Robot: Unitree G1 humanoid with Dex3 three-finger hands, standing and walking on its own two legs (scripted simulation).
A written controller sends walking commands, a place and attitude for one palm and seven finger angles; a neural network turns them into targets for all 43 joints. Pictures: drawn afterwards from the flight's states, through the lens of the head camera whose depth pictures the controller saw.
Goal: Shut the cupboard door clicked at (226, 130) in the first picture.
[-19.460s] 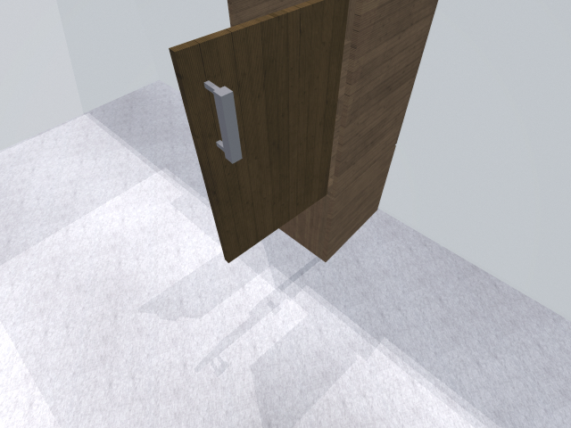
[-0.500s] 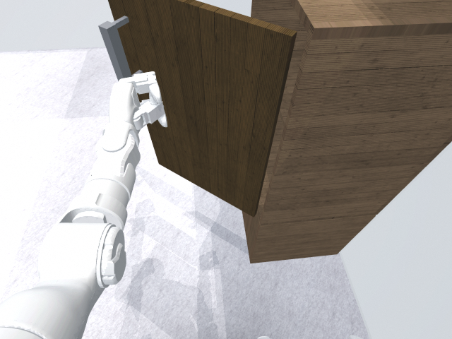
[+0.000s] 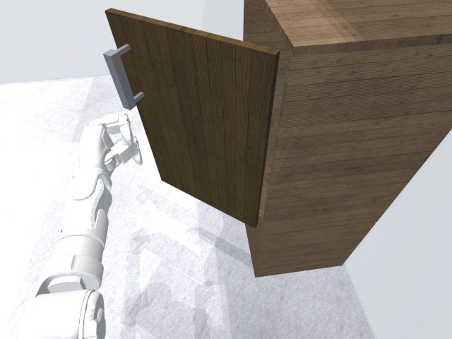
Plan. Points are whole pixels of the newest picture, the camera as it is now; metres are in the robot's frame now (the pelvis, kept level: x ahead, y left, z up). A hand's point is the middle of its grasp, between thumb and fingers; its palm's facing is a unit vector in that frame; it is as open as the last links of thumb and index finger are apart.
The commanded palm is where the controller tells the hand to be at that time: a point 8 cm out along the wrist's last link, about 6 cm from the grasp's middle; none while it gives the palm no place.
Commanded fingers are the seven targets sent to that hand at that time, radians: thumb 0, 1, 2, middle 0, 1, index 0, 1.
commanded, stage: draw the hand back to the body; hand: left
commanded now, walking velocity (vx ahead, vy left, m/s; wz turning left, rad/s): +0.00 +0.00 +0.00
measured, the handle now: (127, 77) +0.67 +0.23 +0.12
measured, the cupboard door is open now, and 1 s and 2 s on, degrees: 52 52 52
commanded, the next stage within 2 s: step back with the hand held close in 1.26 s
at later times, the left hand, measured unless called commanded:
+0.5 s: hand (59, 209) +0.28 +0.23 +0.16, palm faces +0.33 -0.91 -0.23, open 3.5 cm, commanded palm +0.23 +0.27 +0.17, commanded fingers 0.00 0.90 0.90 -0.69 -0.84 -0.69 -0.84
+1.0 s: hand out of the picture +0.17 +0.29 +0.17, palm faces +0.54 -0.74 -0.40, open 6.9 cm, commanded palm +0.13 +0.32 +0.18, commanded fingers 0.00 0.90 0.90 -0.20 -0.30 -0.20 -0.30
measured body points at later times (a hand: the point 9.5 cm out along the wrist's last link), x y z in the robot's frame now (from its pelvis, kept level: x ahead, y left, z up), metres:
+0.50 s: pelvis +0.01 +0.00 +0.01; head +0.00 -0.02 +0.46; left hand +0.25 +0.27 +0.17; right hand +0.23 -0.19 -0.07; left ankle -0.04 +0.08 -0.73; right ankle +0.04 -0.09 -0.73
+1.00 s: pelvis +0.01 +0.01 +0.01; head -0.02 -0.02 +0.46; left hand +0.14 +0.33 +0.20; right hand +0.20 -0.20 -0.08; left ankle -0.04 +0.08 -0.73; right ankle +0.04 -0.09 -0.73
